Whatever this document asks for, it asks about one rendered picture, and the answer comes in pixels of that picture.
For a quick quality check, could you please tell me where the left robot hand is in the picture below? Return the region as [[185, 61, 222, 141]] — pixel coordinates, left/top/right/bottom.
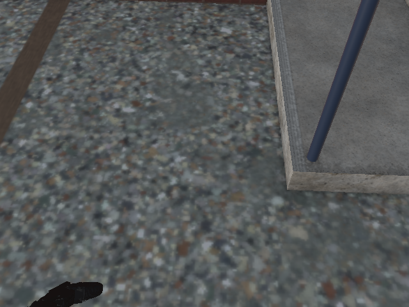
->
[[30, 281, 103, 307]]

